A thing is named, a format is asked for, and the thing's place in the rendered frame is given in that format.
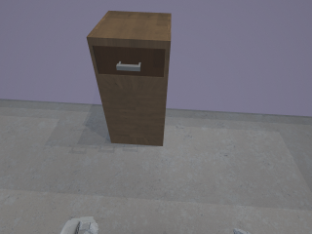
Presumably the cabinet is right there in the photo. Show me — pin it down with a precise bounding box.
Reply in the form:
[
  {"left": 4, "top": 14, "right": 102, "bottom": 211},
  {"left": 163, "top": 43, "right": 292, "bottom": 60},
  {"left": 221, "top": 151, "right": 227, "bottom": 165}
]
[{"left": 86, "top": 11, "right": 172, "bottom": 146}]

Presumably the handle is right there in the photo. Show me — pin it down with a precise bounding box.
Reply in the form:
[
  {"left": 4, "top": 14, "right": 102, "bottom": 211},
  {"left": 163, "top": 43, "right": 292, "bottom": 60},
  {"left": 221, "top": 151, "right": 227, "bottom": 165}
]
[{"left": 116, "top": 61, "right": 141, "bottom": 72}]

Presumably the drawer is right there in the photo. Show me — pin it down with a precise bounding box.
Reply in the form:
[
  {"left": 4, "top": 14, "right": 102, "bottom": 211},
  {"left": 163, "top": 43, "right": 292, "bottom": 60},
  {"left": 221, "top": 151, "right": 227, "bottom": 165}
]
[{"left": 94, "top": 46, "right": 166, "bottom": 77}]

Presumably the robot left hand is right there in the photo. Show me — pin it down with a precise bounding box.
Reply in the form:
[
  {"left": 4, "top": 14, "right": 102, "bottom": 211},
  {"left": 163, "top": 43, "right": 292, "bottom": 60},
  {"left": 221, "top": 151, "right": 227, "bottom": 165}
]
[{"left": 59, "top": 216, "right": 99, "bottom": 234}]

